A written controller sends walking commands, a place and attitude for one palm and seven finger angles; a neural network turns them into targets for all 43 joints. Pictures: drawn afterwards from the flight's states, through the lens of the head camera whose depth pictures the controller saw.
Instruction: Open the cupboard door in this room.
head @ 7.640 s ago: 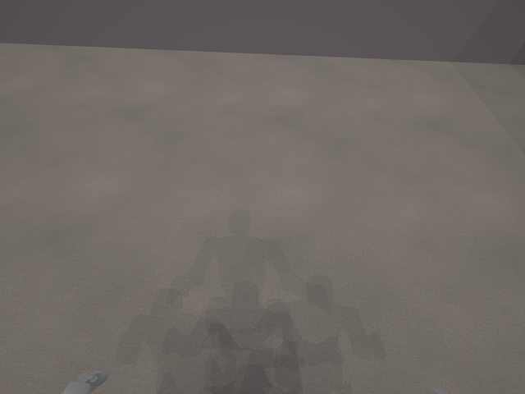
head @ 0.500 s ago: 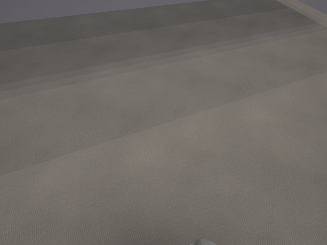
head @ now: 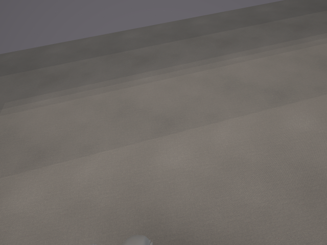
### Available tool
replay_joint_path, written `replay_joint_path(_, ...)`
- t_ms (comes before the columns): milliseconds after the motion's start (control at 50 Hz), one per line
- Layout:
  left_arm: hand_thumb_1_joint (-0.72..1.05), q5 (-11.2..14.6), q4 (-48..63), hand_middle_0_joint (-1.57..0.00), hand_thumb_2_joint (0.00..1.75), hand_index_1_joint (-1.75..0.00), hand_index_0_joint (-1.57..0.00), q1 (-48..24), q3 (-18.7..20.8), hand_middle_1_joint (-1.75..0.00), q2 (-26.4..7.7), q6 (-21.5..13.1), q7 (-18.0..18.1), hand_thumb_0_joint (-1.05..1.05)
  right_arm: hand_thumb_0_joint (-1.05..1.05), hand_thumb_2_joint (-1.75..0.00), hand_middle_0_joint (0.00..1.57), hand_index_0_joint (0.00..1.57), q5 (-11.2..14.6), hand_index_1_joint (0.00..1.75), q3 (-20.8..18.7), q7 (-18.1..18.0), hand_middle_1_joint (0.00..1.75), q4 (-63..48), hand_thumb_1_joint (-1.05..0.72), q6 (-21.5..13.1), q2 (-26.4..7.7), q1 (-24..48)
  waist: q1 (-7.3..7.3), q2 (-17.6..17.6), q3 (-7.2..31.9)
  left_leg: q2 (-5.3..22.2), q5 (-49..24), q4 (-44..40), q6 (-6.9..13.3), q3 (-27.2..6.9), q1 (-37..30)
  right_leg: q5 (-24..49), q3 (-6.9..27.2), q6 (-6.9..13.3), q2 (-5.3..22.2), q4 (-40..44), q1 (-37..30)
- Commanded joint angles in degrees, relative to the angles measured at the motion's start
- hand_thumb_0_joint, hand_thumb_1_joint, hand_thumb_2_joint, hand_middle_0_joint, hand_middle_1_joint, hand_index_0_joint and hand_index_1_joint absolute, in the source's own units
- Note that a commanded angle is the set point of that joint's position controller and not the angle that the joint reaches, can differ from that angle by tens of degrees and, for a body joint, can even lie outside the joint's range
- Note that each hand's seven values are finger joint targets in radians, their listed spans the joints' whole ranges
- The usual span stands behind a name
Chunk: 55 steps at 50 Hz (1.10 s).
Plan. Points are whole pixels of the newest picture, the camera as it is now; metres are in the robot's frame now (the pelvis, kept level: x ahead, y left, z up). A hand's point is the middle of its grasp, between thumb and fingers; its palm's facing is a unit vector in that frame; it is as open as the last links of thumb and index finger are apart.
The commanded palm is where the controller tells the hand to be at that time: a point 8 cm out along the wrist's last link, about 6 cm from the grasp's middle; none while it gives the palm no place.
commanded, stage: turn or walk to find it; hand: left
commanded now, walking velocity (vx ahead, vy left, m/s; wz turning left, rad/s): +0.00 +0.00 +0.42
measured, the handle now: out of the picture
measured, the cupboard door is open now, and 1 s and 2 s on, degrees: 0 0 0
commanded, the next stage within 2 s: none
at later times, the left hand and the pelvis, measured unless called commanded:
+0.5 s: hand out of the picture -0.04 +0.27 -0.17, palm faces +0.26 -0.93 -0.25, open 7.4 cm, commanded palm none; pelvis -0.04 +0.05 +0.00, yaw +12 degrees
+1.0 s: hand out of the picture -0.07 +0.17 -0.15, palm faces +0.44 -0.86 -0.27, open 7.4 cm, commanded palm none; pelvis -0.06 -0.03 +0.00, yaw +26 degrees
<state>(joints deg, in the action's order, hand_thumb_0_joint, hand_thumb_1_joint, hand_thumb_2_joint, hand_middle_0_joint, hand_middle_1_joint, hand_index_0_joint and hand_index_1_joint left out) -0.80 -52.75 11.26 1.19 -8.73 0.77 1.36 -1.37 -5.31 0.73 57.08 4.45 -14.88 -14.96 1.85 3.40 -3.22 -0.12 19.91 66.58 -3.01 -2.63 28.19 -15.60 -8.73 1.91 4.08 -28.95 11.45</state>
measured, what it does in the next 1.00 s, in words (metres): steps on the spot, turning left: left foot, then right foot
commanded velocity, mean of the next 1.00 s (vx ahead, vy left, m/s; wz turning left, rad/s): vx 0.00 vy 0.00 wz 0.42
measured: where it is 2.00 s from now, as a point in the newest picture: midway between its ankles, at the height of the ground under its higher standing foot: outside the picture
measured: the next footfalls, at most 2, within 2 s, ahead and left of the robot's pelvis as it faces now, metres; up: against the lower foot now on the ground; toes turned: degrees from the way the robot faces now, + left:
left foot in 0.28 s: -0.01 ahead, +0.16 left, +0.00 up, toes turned +13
right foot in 0.74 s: +0.03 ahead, -0.09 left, +0.00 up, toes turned +14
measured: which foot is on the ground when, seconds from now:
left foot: up 0.00-0.26, down 0.28-0.74, up 0.76-1.00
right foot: down 0.00-0.28, up 0.30-0.72, down 0.74-1.00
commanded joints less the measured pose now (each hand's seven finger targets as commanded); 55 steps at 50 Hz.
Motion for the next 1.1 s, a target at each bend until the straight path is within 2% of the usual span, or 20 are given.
replay_joint_path(0, 0.9, -0.4, 3.3, -0.2, 0.9, -0.3, -0.2, 0.8, 3.3, -0.3, -11.3, -1.5, 0.8, 0.0, 0.0, -0.9, 0.2, 0.2, 0.0, 0.3, -0.4, 0.3, 0.3, -3.5, -0.9, -0.7, -2.7, 1.3, -1.96, -12.9, 0.1, 2.3, 0.2, -0.6, -1.3, 1.0, 3.2, 5.9, 9.3, 4.2, 14.2, 13.5, -1.1)
replay_joint_path(160, 0.9, -1.1, 0.5, -0.2, 0.9, -0.3, -0.2, 5.3, 4.5, -0.3, -14.8, -0.9, 0.5, 0.0, 0.0, -0.9, 0.2, 0.2, 0.9, 0.3, 1.1, 0.0, 0.3, -5.0, -0.9, -2.1, -1.1, 5.9, -4.94, -15.1, 4.3, 2.3, 7.6, -22.6, -0.5, 6.3, -4.9, 21.8, 7.1, 6.6, 17.5, 6.9, -6.9)
replay_joint_path(220, 0.9, -0.6, 0.0, -0.2, 0.9, -0.3, -0.2, 3.9, 4.5, -0.3, -14.8, -0.5, 0.3, 0.0, 0.0, -0.9, 0.2, 0.2, 0.9, 0.3, 1.2, -0.3, 0.3, -3.7, -0.9, -2.9, -1.8, 1.4, -2.04, -12.6, 6.9, 1.4, -3.2, -37.1, 0.5, 7.9, -15.0, 21.3, 3.2, 2.7, 15.9, 0.3, -3.5)
replay_joint_path(240, 0.9, -0.1, 0.2, -0.2, 0.9, -0.3, -0.2, 3.3, 4.4, -0.3, -13.5, -0.2, 0.2, 0.0, 0.0, -0.9, 0.2, 0.2, 0.9, 0.3, 0.8, -0.2, 0.3, -3.1, -0.9, -3.5, -3.5, -1.1, -0.46, -6.9, 8.4, 3.4, -10.6, -44.9, 1.2, 5.0, -21.9, 16.5, 0.6, -0.1, 13.8, -6.5, 1.0)
replay_joint_path(260, 0.9, 0.5, 1.8, -0.2, 0.9, -0.3, -0.2, 4.2, 3.8, -0.3, -10.0, 0.3, 0.0, 0.0, 0.0, -0.9, 0.2, 0.2, 0.3, 0.3, -0.3, -0.5, 0.3, -3.4, -0.9, -4.1, -9.0, -2.5, 0.26, 9.4, 8.5, 16.0, -22.9, -48.8, 5.9, -11.6, -28.6, -2.9, -2.4, -4.5, 6.5, -17.5, 14.5)
replay_joint_path(280, 0.9, 0.0, 3.5, -0.2, 0.9, -0.3, -0.2, 0.9, 2.6, -0.3, -8.0, 0.9, 0.0, 0.0, 0.0, -0.9, 0.2, 0.2, 0.4, 0.3, -1.1, -1.0, 0.3, -3.1, -0.9, -3.5, -12.4, -4.0, 1.48, 14.6, 6.2, 23.4, -36.5, -49.2, 11.6, -18.1, -26.4, -21.2, 0.8, -6.2, 2.8, -26.0, 20.5)
replay_joint_path(300, 0.9, -0.2, 3.6, -0.2, 0.9, -0.3, -0.2, -0.4, 2.9, -0.3, -9.4, 1.3, 0.0, 0.0, 0.0, -0.9, 0.2, 0.2, 0.1, 0.3, -0.9, -1.0, 0.3, -3.0, -0.9, -3.2, -12.1, -3.5, 1.43, 8.5, 5.8, 23.9, -31.7, -48.3, 13.8, -14.4, -22.6, -19.5, 4.3, -5.1, 3.6, -31.0, 18.4)
replay_joint_path(340, 0.9, -0.3, 1.8, -0.2, 0.9, -0.3, -0.2, -1.6, 3.5, -0.3, -9.7, 1.9, -0.2, 0.0, 0.0, -0.9, 0.2, 0.2, 0.1, 0.3, 0.1, -1.9, 0.3, -3.8, -0.9, -3.5, -8.5, 2.1, -0.29, 11.0, 1.9, 17.6, -23.6, -49.8, 11.1, -11.3, -18.2, -12.4, 6.8, -5.5, 3.7, -34.4, 20.1)
replay_joint_path(440, 0.9, -0.2, 0.3, -0.2, 0.9, -0.3, -0.2, 0.9, 3.3, -0.3, -9.5, 1.2, -0.8, 0.0, 0.0, -0.9, 0.2, 0.2, 0.5, 0.3, 0.6, -2.0, 0.3, -4.9, -0.9, -4.3, -7.5, 3.0, -1.39, 3.3, 3.8, 13.1, -31.0, -48.2, 10.8, -7.0, -22.3, -6.3, 6.9, -6.7, 2.1, -33.7, 19.4)
replay_joint_path(580, 0.9, 0.2, 2.9, -0.2, 0.9, -0.3, -0.2, -3.2, 2.8, -0.3, -8.2, 1.1, -0.2, 0.0, 0.0, -0.9, 0.2, 0.2, -0.1, 0.3, -0.3, -1.7, 0.3, -5.0, -0.9, -3.6, -7.7, 1.0, 0.41, 5.3, 3.9, 14.2, -28.7, -47.2, 13.0, -13.0, -21.1, -10.7, 7.3, -6.8, 0.5, -21.7, 15.1)
replay_joint_path(680, 0.9, 0.5, 1.7, -0.2, 0.9, -0.3, -0.2, 3.7, 3.0, -0.3, -8.5, 0.1, -0.1, 0.0, 0.0, -0.9, 0.2, 0.2, 0.1, 0.3, -0.6, -1.3, 0.3, -6.3, -0.9, -3.1, -7.7, 4.3, -3.1, 4.5, 6.3, 10.3, -23.3, -42.0, 10.1, -14.0, -11.9, 0.3, 5.5, -5.7, -1.9, -0.2, -1.1)
replay_joint_path(700, 0.9, 0.2, 1.3, -0.2, 0.9, -0.3, -0.2, 6.1, 3.4, -0.3, -10.1, -0.5, 0.1, 0.0, 0.0, -0.9, 0.2, 0.2, 0.5, 0.3, -0.6, -1.1, 0.3, -6.5, -0.9, -3.1, -6.2, 4.5, -4.22, 0.1, 7.5, 7.0, -16.2, -38.2, 7.3, -11.9, -7.3, 4.9, 7.4, -5.3, 0.6, 7.4, -7.8)
replay_joint_path(720, 0.9, -0.8, 1.3, -0.2, 0.9, -0.3, -0.2, 7.2, 4.3, -0.3, -15.1, -1.1, 0.6, 0.0, 0.0, -0.9, 0.2, 0.2, 1.0, 0.3, 0.0, -0.7, 0.3, -7.3, -0.9, -3.1, -2.2, 2.9, -4.51, -14.9, 8.1, -0.2, -0.7, -27.2, 3.1, -4.4, 3.3, 3.7, 20.4, -1.4, 13.7, 12.6, -15.1)
replay_joint_path(740, 0.9, -0.7, 2.3, -0.2, 0.9, -0.3, -0.2, 6.5, 4.8, -0.3, -18.3, -1.1, 0.7, 0.0, 0.0, -0.9, 0.2, 0.2, 0.6, 0.3, -0.1, -0.8, 0.3, -8.8, -0.9, -2.8, -2.2, 4.9, -5.29, -21.3, 5.4, -3.6, 13.2, -14.4, 1.2, -0.7, 6.1, 10.1, 29.3, 4.7, 23.8, 14.3, -8.5)
replay_joint_path(760, 0.9, -0.4, 3.2, -0.2, 0.9, -0.3, -0.2, 4.7, 4.3, -0.3, -17.0, -0.7, 0.8, 0.0, 0.0, -0.9, 0.2, 0.2, 0.2, 0.3, -0.7, -0.6, 0.3, -8.4, -0.9, -2.1, -4.0, 5.4, -4.52, -14.5, 4.2, -1.5, 12.1, -6.0, 1.7, -3.2, 3.8, 6.1, 25.7, 6.9, 23.3, 14.7, -1.2)
replay_joint_path(780, 0.9, -0.3, 4.0, -0.2, 0.9, -0.3, -0.2, 0.3, 4.5, -0.3, -14.8, -1.0, 1.0, 0.0, 0.0, -0.9, 0.2, 0.2, -0.1, 0.3, -0.9, -0.4, 0.3, -6.9, -0.9, -1.3, -4.2, 3.8, -2.61, -18.1, 1.7, 0.0, 9.0, -1.7, 1.8, -4.3, 4.2, -1.8, 23.4, 5.9, 20.3, 16.7, 3.0)
replay_joint_path(840, 0.9, 0.0, 5.0, -0.2, 0.9, -0.3, -0.2, -3.9, 2.9, -0.3, -10.5, -1.2, 0.6, 0.0, 0.0, -0.9, 0.2, 0.2, -0.2, 0.3, -0.9, 0.3, 0.3, -3.2, -0.9, -0.8, -3.1, -0.8, 0.43, -11.4, -1.1, 0.8, -0.4, 4.6, 0.4, -1.5, 3.6, 1.8, 12.1, 2.0, 13.0, 15.0, 4.3)
replay_joint_path(880, 0.9, 0.1, 4.5, -0.2, 0.9, -0.3, -0.2, -2.1, 2.8, -0.3, -10.3, -1.6, 0.6, 0.0, 0.0, -0.9, 0.2, 0.2, -0.1, 0.3, -0.7, 0.3, 0.3, -2.5, -0.9, -0.6, -2.8, -1.9, -0.16, -12.1, 0.2, 1.0, -2.6, 5.2, -0.6, -0.5, 3.8, 4.0, 9.1, 1.9, 12.4, 14.6, 1.2)
replay_joint_path(980, 0.9, -0.2, 2.3, -0.2, 0.9, -0.3, -0.2, 3.1, 3.1, -0.3, -11.0, -1.6, 0.8, 0.0, 0.0, -0.9, 0.2, 0.2, -0.1, 0.3, -0.4, 0.1, 0.3, -2.8, -0.9, -0.6, -2.7, 1.6, -2.72, -11.2, 0.9, 2.8, -1.0, 0.3, -1.7, 0.4, 4.6, 5.5, 9.2, 3.8, 15.0, 14.0, -3.8)
replay_joint_path(1080, 0.9, -0.9, 0.8, -0.2, 0.9, -0.3, -0.2, 5.2, 4.0, -0.3, -13.2, -1.2, 0.9, 0.0, 0.0, -0.9, 0.2, 0.2, 0.4, 0.3, 0.6, 0.0, 0.3, -3.8, -0.9, -1.2, -1.5, 5.0, -4.47, -12.6, 2.8, 3.7, 6.2, -14.2, -1.3, 3.8, -0.3, 12.1, 7.7, 6.2, 17.9, 11.3, -6.5)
